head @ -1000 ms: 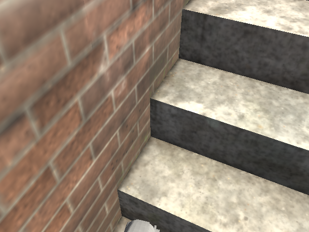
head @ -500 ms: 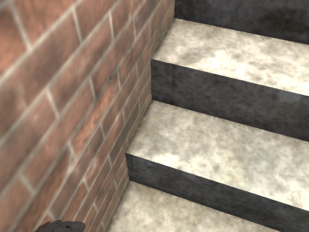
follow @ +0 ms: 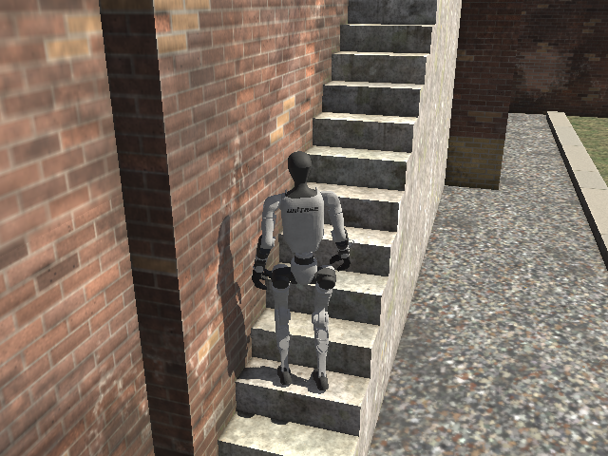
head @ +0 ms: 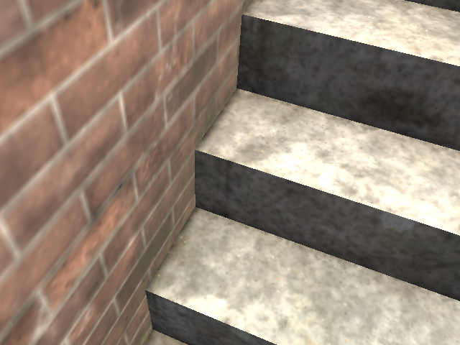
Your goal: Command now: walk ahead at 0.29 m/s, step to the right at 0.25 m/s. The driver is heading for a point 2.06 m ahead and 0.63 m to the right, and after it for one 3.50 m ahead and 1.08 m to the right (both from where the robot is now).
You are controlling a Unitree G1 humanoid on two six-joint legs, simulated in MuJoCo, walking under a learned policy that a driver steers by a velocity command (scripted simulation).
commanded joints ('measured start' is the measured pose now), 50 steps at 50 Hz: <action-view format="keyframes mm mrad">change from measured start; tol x64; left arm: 1 -51 14 20 -94 -20 -68 -33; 50 -63 -67 32 251 -16 18 10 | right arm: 1 343 -237 -76 92 -83 -23 -10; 50 -30 -14 7 191 -21 42 31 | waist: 1 -113 299 -216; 50 43 86 28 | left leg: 1 533 500 -653 -269 1250 288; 4 483 404 -595 -384 -42 234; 17 191 342 -76 -778 305 197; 20 417 227 30 -458 954 157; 24 -271 28 -64 258 -132 176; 32 -553 -97 -272 1258 35 5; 41 191 -24 -16 142 -4 -17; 45 399 219 -322 -221 1411 103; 50 44 211 -350 -428 -26 152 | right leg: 1 -424 99 148 1102 -122 152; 8 -927 30 167 1816 137 138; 17 -219 -84 -269 605 -457 77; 25 63 -332 1121 -524 -899 -135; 41 28 -265 27 -269 995 -69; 50 -133 -118 156 489 2 188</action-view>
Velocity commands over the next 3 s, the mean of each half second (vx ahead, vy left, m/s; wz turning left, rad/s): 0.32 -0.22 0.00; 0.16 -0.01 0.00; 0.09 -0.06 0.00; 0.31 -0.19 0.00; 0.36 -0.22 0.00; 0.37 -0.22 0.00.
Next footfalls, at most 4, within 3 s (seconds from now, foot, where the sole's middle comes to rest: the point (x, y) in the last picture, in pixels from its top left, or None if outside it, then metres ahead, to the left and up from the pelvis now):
0.34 right None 0.15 -0.25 -0.56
0.88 left None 0.29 0.02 -0.56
1.14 right None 0.22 -0.25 -0.56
1.98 right None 0.17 -0.33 -0.52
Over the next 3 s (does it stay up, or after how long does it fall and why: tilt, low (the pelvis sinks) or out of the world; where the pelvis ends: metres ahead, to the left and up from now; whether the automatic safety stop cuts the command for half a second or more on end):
stays up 0.64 -0.35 0.53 its command is cut before an obstacle after 1.3 s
